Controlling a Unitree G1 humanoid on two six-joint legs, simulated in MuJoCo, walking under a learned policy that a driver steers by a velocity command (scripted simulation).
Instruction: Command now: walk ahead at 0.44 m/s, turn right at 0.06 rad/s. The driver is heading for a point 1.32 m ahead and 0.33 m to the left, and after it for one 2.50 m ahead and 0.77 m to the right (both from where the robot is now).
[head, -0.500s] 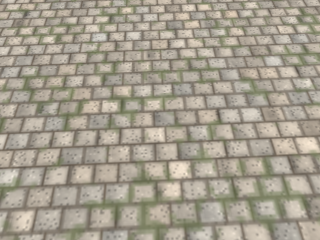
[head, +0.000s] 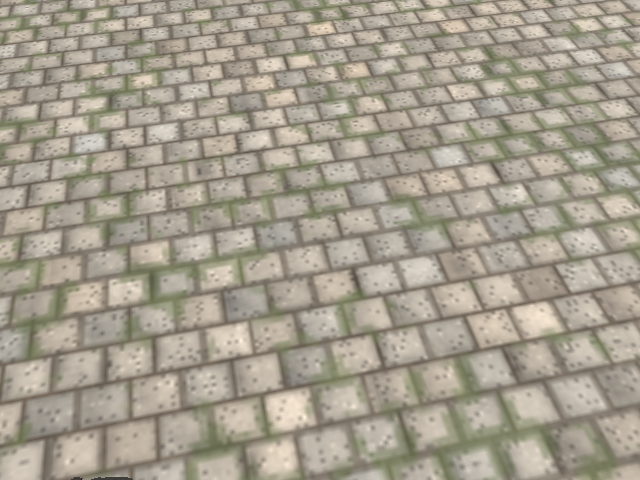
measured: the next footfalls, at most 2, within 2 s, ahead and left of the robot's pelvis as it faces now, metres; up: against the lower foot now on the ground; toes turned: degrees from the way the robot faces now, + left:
left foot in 0.48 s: +0.44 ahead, +0.11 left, +0.00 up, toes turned +1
right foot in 1.02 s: +0.72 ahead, -0.13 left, +0.00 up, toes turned +0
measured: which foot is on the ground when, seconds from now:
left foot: down 0.00-0.00, up 0.02-0.46, down 0.48-1.00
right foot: down 0.00-0.50, up 0.52-1.00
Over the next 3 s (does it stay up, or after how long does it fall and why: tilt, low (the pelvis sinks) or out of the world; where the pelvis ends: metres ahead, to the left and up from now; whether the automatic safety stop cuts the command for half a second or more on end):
stays up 1.31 0.23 0.00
